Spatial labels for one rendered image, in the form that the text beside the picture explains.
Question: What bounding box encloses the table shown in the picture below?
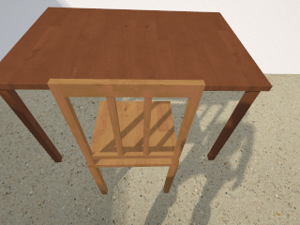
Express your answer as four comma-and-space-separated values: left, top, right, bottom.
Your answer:
0, 7, 273, 162

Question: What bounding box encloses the chair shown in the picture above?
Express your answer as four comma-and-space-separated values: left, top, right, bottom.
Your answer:
47, 79, 205, 195

